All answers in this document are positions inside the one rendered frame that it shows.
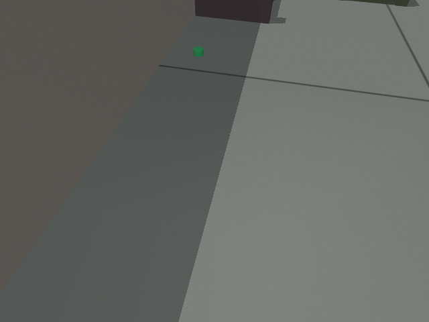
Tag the tin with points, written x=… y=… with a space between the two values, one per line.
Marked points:
x=198 y=51

